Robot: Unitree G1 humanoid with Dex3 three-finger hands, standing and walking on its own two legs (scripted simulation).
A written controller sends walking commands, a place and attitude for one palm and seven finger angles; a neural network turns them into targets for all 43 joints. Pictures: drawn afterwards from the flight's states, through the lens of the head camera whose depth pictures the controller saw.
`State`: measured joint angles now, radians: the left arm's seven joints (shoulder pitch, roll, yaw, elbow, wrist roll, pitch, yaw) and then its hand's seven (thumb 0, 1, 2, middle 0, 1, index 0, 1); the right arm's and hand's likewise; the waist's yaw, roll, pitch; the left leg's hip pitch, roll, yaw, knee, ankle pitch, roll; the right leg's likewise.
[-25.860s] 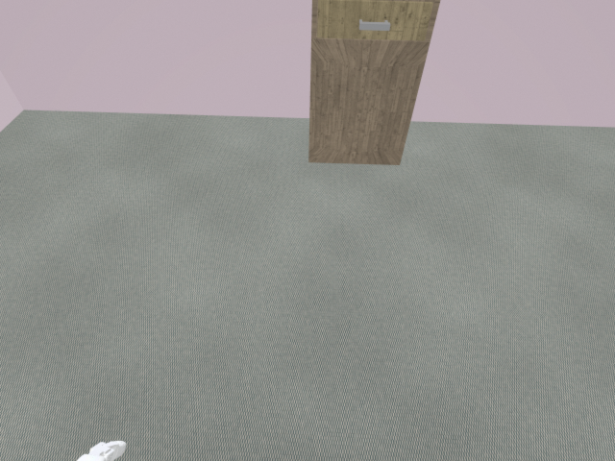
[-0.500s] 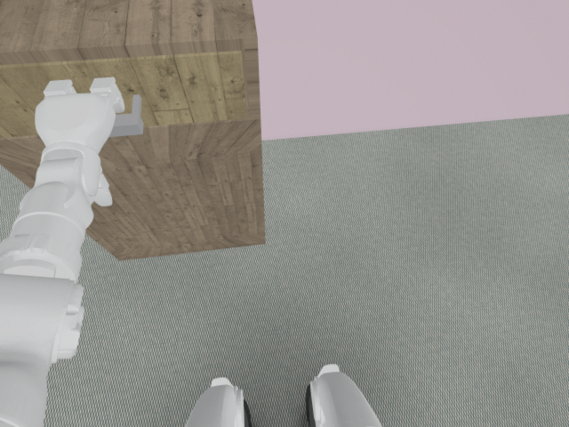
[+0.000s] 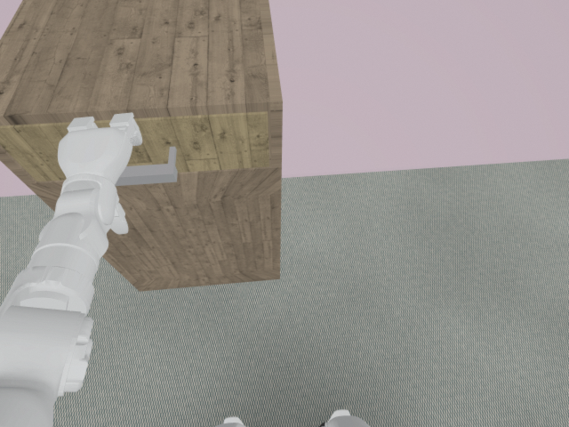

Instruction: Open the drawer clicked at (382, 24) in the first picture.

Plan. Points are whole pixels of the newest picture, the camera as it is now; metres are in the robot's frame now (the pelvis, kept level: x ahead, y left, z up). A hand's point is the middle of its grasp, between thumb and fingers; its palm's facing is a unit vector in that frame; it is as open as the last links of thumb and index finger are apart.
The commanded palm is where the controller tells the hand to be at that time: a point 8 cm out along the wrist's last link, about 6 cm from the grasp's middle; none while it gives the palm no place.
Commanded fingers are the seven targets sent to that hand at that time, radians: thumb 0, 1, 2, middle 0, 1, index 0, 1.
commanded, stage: lift the fingers back up to retry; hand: left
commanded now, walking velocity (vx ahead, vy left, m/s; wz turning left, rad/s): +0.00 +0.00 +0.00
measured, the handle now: (141, 164) +0.54 +0.24 -0.02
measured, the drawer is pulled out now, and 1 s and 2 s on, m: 0.00 0.00 0.00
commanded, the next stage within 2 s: re-aim the fingers above the handle in 0.18 s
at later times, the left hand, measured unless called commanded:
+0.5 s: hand (102, 182) +0.46 +0.26 +0.04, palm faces -0.02 +0.03 -1.00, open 13.8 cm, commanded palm +0.44 +0.24 +0.10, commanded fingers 0.00 -0.50 0.30 -0.30 -1.20 -0.30 -1.20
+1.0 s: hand (99, 188) +0.45 +0.27 +0.04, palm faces -0.10 +0.03 -0.99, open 13.8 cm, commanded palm +0.44 +0.24 +0.09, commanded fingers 0.00 -0.50 0.30 -0.30 -1.20 -0.30 -1.20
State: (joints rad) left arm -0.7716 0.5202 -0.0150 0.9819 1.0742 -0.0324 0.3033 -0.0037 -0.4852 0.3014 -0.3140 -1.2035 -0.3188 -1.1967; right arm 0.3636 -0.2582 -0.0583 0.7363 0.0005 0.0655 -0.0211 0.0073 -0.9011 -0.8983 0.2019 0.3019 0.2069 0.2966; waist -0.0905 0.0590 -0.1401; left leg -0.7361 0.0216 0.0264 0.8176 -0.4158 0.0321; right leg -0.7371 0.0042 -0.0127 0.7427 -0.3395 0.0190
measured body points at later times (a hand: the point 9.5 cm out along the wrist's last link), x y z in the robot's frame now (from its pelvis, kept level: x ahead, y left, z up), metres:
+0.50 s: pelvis +0.01 -0.01 +0.00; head +0.10 -0.02 +0.44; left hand +0.46 +0.26 +0.10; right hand +0.06 -0.28 -0.13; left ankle -0.02 +0.09 -0.70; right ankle +0.00 -0.14 -0.70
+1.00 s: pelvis +0.00 -0.01 +0.01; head +0.09 -0.03 +0.44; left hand +0.45 +0.26 +0.09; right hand +0.02 -0.29 -0.13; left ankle -0.02 +0.09 -0.70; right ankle +0.00 -0.14 -0.70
